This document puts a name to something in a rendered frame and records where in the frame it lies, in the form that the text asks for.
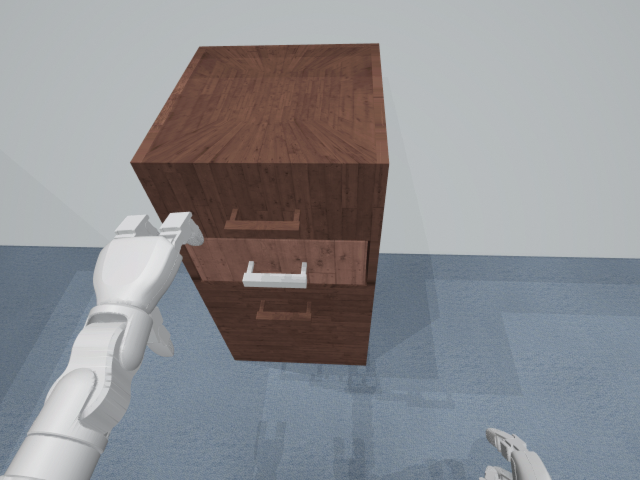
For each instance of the handle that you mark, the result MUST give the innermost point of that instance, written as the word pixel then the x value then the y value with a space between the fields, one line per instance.
pixel 262 229
pixel 284 318
pixel 275 280

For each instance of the drawer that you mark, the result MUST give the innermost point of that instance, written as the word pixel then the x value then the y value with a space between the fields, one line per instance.
pixel 328 261

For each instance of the right robot hand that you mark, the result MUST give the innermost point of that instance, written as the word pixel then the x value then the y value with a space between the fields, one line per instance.
pixel 525 465

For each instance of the left robot hand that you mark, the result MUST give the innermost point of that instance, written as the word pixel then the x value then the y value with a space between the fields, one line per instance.
pixel 138 266

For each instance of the left robot forearm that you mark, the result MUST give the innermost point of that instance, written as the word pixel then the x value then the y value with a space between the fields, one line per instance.
pixel 92 395

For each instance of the cabinet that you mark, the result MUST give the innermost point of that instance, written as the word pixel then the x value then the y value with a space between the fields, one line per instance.
pixel 278 133

